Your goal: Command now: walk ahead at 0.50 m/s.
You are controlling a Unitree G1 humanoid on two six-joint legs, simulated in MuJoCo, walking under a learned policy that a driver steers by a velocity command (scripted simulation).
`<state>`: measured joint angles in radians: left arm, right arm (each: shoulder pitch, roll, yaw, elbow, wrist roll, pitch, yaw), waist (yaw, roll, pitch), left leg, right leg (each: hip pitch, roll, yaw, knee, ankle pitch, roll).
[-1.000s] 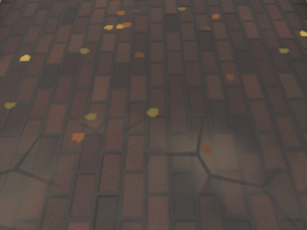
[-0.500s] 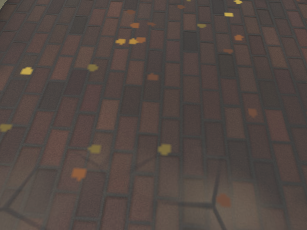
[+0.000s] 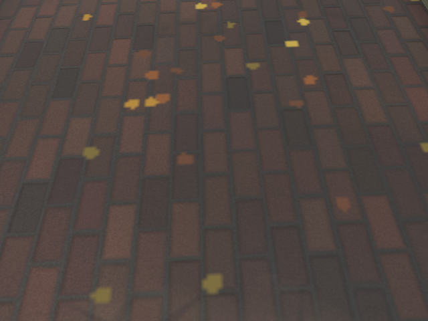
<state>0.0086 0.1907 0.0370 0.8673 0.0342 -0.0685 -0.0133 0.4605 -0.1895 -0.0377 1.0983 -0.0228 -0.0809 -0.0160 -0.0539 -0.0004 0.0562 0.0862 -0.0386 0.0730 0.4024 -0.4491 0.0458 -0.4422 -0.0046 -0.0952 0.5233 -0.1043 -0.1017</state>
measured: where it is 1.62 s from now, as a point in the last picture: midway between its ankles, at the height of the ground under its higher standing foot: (219, 317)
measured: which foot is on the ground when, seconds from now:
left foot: down 0.00-0.00, up 0.02-0.52, down 0.54-1.00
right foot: down 0.00-0.56, up 0.58-1.00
